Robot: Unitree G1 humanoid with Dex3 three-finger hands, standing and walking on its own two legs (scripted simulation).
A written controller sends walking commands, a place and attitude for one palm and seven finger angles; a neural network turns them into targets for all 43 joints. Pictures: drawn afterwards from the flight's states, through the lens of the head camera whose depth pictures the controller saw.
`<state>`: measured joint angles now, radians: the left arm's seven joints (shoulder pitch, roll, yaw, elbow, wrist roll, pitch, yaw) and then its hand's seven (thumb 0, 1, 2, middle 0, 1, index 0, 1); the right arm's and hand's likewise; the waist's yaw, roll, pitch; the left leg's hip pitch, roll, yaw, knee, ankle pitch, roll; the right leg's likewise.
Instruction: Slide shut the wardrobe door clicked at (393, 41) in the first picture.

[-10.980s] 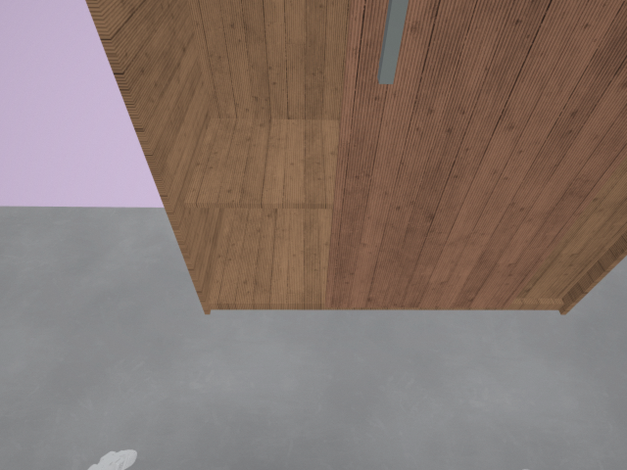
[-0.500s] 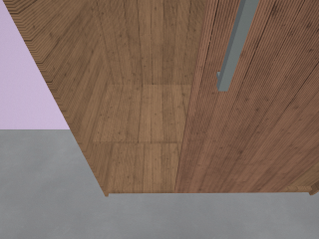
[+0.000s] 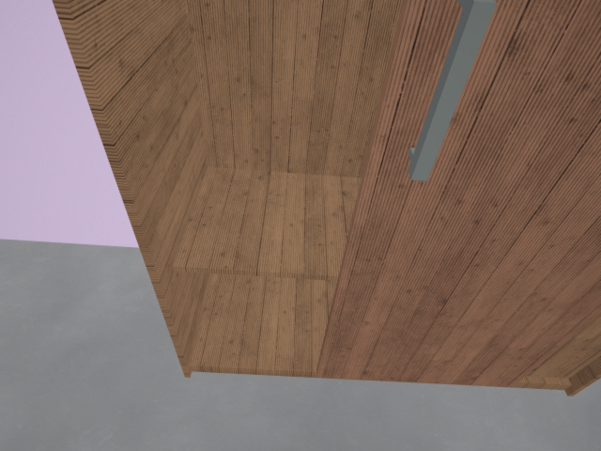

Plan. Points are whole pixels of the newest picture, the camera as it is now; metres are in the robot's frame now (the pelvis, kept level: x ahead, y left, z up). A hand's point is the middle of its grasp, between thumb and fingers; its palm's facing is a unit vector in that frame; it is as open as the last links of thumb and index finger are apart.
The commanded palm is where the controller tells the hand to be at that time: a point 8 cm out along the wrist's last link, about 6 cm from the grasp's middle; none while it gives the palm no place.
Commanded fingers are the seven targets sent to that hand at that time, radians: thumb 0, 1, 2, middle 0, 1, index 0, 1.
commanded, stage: look again from close up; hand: right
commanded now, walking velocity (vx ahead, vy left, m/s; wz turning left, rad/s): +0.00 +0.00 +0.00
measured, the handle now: (439, 95) +0.51 -0.13 +0.27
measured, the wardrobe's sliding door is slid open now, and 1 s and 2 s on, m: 0.42 0.42 0.42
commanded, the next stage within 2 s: none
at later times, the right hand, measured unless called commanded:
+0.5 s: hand out of the picture -0.02 -0.13 -0.17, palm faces +0.06 +0.99 -0.15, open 7.3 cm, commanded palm none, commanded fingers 0.00 -0.90 -0.90 0.20 0.30 0.20 0.30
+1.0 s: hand out of the picture -0.01 -0.14 -0.17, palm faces +0.08 +0.99 -0.15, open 7.3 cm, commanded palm none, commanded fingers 0.00 -0.90 -0.90 0.20 0.30 0.20 0.30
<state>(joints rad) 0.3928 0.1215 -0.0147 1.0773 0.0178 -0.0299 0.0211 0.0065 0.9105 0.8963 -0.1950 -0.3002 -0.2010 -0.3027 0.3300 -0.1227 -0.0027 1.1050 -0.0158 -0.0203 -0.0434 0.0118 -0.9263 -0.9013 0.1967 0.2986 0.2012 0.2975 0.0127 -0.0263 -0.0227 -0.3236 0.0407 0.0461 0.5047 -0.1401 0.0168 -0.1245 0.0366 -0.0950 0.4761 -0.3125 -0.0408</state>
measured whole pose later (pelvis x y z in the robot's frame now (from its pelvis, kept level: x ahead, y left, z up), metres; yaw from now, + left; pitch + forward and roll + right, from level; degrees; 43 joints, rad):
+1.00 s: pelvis +0.02 +0.01 +0.00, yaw -1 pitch -2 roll -1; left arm 0.39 0.09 -0.02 1.14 0.01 -0.04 0.03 0.01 0.91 0.90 -0.19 -0.30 -0.20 -0.30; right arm 0.35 -0.08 0.00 1.13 -0.01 -0.02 -0.04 0.01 -0.92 -0.90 0.20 0.30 0.20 0.30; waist 0.00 -0.01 0.02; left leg -0.27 0.02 0.07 0.45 -0.14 0.03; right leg -0.09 0.02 -0.07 0.43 -0.31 -0.03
